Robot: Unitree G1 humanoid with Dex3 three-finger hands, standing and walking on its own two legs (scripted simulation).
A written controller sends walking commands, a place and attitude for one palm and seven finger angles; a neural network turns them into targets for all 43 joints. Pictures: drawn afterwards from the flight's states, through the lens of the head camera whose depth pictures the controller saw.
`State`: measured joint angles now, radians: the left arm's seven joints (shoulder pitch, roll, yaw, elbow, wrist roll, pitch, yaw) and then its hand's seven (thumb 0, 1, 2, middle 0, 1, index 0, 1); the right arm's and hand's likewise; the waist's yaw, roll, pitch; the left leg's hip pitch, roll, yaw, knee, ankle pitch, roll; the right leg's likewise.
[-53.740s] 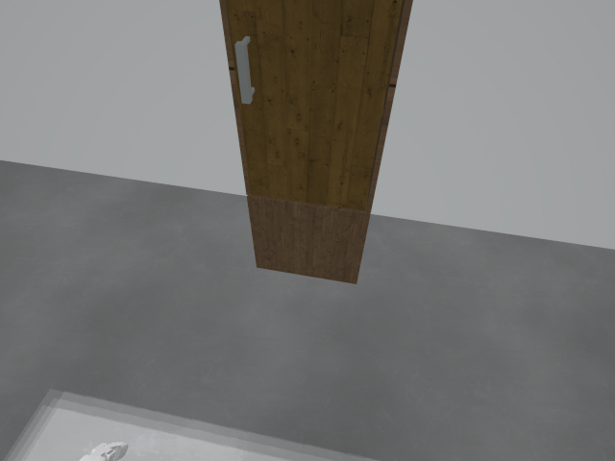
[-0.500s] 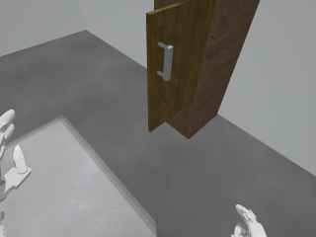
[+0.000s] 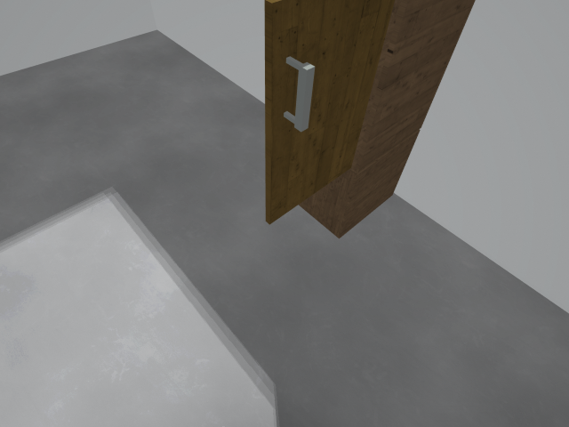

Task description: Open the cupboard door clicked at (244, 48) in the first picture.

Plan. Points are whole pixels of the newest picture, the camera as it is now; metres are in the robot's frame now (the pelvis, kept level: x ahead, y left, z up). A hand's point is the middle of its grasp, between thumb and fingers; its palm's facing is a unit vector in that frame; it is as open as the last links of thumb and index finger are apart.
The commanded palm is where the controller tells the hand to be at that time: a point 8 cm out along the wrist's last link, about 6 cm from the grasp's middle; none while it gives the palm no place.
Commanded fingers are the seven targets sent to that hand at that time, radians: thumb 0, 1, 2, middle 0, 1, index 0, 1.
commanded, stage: let the arm hang, fingers relaxed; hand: left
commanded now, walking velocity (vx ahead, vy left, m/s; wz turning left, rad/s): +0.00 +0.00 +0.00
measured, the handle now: (296, 94) +0.69 +0.02 +0.09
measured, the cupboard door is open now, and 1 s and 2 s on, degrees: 90 90 90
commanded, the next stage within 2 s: look to check the result in 0.62 s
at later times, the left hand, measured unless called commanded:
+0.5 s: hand out of the picture +0.12 +0.23 -0.14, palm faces -0.04 -0.94 -0.33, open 7.3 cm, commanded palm none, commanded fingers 0.00 0.90 0.90 -0.20 -0.30 -0.20 -0.30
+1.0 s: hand out of the picture +0.13 +0.23 -0.14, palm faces -0.04 -0.94 -0.34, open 7.3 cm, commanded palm none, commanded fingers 0.00 0.90 0.90 -0.20 -0.30 -0.20 -0.30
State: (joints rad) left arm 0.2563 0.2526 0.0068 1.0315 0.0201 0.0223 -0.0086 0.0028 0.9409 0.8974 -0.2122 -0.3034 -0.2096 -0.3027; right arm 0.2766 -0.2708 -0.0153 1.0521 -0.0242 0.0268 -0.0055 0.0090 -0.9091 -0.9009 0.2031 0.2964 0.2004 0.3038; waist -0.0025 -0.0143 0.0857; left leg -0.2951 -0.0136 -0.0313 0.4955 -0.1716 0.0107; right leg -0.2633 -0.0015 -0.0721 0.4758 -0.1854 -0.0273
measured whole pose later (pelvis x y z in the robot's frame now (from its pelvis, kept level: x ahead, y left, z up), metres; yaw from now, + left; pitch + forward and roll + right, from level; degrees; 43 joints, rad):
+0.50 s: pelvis +0.03 -0.01 +0.01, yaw -1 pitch -2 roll +0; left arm 0.09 0.29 0.01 1.12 0.01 -0.02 0.00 0.00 0.91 0.90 -0.21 -0.30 -0.20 -0.30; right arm 0.14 -0.31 -0.01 1.12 -0.02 0.00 0.00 0.00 -0.91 -0.90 0.20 0.30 0.20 0.30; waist -0.01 0.04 0.05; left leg -0.18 -0.01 -0.01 0.36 -0.15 0.00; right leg -0.17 0.00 -0.05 0.37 -0.17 -0.02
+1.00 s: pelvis +0.06 -0.01 +0.01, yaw -1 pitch -1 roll +0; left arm 0.11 0.30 0.01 1.14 0.01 -0.02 0.00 0.00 0.91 0.90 -0.21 -0.30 -0.20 -0.30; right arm 0.11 -0.32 -0.01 1.13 -0.02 0.00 -0.01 0.00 -0.91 -0.90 0.20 0.30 0.20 0.30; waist -0.01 0.03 0.07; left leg -0.11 0.00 -0.01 0.30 -0.17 -0.01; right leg -0.11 0.02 -0.05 0.31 -0.19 -0.03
